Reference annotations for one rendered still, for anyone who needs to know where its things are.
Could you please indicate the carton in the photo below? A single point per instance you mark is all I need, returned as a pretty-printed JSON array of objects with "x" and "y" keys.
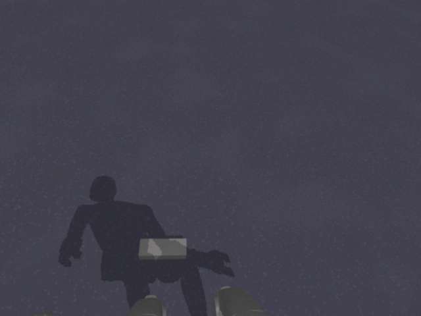
[{"x": 162, "y": 248}]

